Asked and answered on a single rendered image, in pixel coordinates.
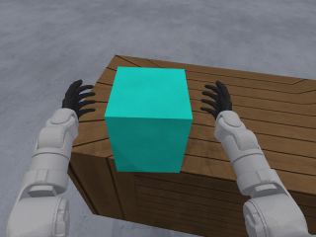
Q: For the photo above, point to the robot right hand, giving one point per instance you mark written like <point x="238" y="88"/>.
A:
<point x="222" y="99"/>

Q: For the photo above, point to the robot left hand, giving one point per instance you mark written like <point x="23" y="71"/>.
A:
<point x="73" y="97"/>

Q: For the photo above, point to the carton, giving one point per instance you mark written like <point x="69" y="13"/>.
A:
<point x="149" y="119"/>

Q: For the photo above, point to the left robot upper arm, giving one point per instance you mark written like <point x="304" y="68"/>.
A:
<point x="40" y="217"/>

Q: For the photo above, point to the pedestal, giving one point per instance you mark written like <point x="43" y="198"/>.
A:
<point x="204" y="198"/>

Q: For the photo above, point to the right robot upper arm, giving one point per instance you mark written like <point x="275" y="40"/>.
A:
<point x="274" y="216"/>

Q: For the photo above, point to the robot left forearm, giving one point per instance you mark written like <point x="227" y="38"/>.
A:
<point x="47" y="176"/>

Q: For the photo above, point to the robot right forearm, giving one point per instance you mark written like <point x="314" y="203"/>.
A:
<point x="255" y="178"/>

